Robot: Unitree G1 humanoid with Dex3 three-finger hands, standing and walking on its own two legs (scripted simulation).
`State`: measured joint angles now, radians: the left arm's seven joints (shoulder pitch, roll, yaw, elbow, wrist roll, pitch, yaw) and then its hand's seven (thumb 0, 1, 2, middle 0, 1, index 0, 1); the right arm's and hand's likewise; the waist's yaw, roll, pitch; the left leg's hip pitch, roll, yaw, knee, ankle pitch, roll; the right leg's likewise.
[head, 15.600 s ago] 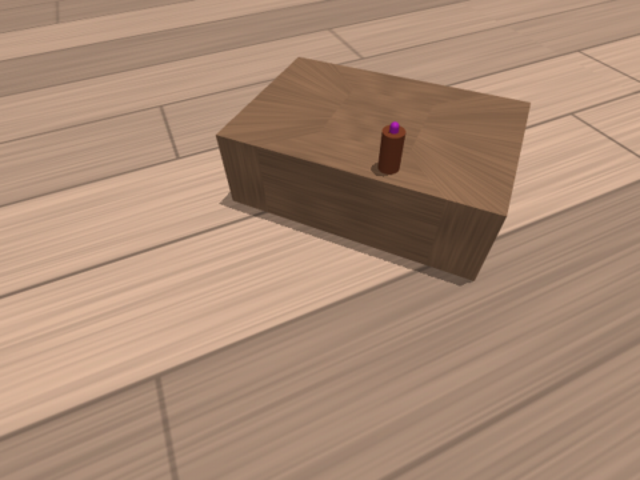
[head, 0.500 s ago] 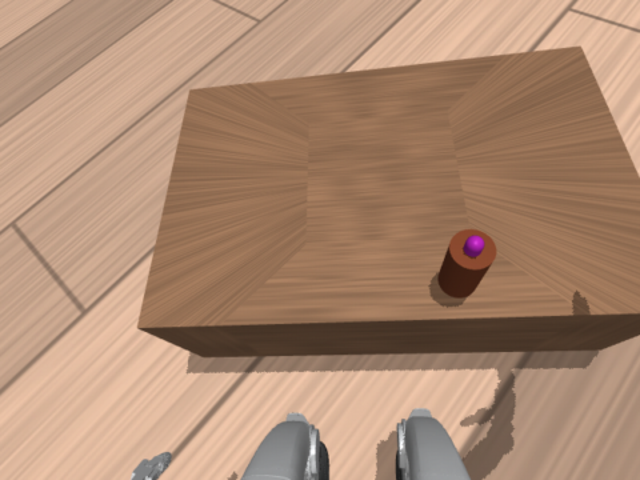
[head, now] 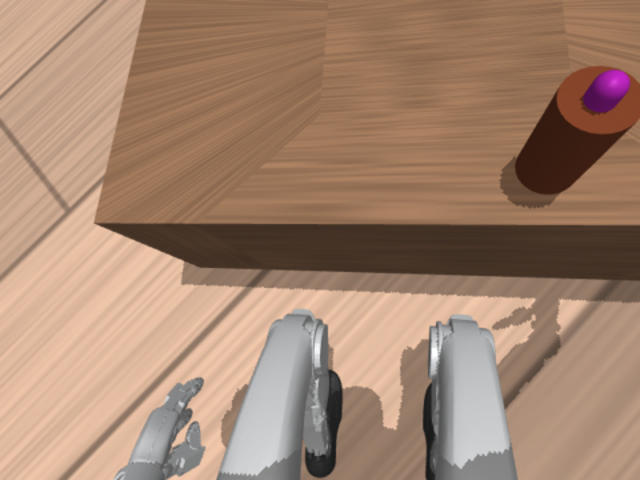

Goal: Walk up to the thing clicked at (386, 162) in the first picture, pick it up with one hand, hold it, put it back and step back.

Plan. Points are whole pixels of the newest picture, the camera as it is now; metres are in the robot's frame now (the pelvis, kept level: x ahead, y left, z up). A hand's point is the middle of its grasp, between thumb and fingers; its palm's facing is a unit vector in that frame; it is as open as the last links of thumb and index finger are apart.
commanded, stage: close in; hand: right
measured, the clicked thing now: (574, 131) +0.49 -0.25 -0.03
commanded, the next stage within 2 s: rest palm in 0.64 s
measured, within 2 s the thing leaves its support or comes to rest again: neither
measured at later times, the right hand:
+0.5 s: hand (601, 154) +0.47 -0.28 -0.04, palm faces +0.20 +0.98 +0.00, open 17.3 cm
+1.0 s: hand (572, 147) +0.48 -0.26 -0.05, palm faces +0.20 +0.98 +0.00, open 16.9 cm
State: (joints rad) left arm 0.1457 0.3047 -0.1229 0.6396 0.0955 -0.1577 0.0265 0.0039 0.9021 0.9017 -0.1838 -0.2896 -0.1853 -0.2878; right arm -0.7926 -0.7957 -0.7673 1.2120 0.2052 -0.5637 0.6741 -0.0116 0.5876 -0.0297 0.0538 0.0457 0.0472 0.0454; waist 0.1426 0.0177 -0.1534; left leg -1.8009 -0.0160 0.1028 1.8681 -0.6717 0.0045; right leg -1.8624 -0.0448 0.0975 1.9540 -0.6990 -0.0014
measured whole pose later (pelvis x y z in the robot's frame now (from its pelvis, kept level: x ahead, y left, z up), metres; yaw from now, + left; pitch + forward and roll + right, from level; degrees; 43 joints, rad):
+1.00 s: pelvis -0.02 +0.01 -0.06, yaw -2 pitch +35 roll +4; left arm 0.16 0.29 -0.02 0.64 0.07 -0.02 -0.04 0.00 0.87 0.92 -0.20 -0.29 -0.19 -0.30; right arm -0.85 -0.51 -0.52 1.01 0.09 -0.47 0.24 -0.01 0.44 -0.05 0.12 0.07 0.10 0.07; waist 0.13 -0.01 -0.16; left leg -2.02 0.00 0.07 2.08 -0.68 0.02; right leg -2.06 -0.03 0.07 2.13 -0.68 0.01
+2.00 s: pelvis -0.02 +0.00 -0.05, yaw -2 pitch +35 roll +4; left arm 0.18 0.28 -0.02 0.64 0.07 0.01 -0.03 0.00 0.90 0.90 -0.20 -0.30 -0.21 -0.30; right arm -0.84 -0.49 -0.47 0.95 0.07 -0.42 0.17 0.00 0.41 -1.06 0.67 0.99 0.67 0.99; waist 0.15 -0.01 -0.16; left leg -1.99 0.01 0.07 2.04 -0.67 0.01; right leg -2.03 -0.02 0.06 2.08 -0.67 0.00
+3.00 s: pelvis +0.00 +0.00 +0.05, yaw -2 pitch +34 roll +4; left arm 0.18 0.25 0.01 0.68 0.05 -0.04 0.00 0.00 0.91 0.89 -0.19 -0.29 -0.20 -0.29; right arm -0.67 -0.40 -0.43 0.85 0.10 -0.41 0.14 0.00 0.49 -1.15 0.67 1.04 0.67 1.04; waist 0.13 -0.01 -0.17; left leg -1.67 -0.01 0.05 1.72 -0.64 0.00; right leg -1.71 -0.03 0.04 1.77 -0.65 -0.01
